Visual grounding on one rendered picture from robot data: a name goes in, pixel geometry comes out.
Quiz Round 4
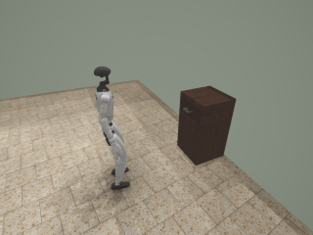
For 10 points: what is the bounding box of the robot left thigh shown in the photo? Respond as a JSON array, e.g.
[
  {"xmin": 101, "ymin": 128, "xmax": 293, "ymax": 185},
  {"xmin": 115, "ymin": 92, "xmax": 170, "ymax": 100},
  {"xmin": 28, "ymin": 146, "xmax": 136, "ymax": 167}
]
[{"xmin": 112, "ymin": 121, "xmax": 124, "ymax": 144}]

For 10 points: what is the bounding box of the right robot forearm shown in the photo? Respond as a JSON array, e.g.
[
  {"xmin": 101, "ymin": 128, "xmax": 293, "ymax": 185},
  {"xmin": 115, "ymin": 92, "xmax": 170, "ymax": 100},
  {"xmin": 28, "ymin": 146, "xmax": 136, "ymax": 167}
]
[{"xmin": 101, "ymin": 118, "xmax": 116, "ymax": 145}]

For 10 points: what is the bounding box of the right robot upper arm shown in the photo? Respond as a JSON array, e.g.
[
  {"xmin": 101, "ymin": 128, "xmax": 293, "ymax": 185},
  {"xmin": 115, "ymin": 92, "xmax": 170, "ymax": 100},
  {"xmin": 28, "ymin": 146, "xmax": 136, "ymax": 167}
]
[{"xmin": 98, "ymin": 92, "xmax": 111, "ymax": 124}]

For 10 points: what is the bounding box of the handle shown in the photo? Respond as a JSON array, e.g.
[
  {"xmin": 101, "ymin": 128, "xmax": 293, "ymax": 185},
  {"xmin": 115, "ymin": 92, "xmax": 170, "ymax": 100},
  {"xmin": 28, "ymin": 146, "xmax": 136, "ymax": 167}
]
[{"xmin": 183, "ymin": 108, "xmax": 193, "ymax": 114}]

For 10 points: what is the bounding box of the robot torso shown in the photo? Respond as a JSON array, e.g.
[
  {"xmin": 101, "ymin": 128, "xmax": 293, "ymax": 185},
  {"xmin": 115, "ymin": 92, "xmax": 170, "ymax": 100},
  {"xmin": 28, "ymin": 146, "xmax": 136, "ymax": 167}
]
[{"xmin": 95, "ymin": 89, "xmax": 115, "ymax": 138}]

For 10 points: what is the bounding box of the cabinet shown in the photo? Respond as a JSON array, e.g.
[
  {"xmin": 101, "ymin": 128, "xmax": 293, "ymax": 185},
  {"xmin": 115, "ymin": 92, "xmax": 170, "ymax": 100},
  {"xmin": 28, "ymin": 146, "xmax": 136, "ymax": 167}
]
[{"xmin": 177, "ymin": 85, "xmax": 237, "ymax": 165}]

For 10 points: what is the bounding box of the robot right hand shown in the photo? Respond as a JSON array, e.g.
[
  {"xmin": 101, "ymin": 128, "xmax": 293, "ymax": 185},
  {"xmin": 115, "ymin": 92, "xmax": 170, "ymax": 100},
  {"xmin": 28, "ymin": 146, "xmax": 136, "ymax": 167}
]
[{"xmin": 111, "ymin": 143, "xmax": 124, "ymax": 160}]

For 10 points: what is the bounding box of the drawer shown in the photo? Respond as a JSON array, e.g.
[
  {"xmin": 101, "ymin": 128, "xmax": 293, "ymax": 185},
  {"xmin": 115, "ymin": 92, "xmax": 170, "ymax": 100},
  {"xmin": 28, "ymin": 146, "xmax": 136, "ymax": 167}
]
[{"xmin": 180, "ymin": 96, "xmax": 202, "ymax": 124}]

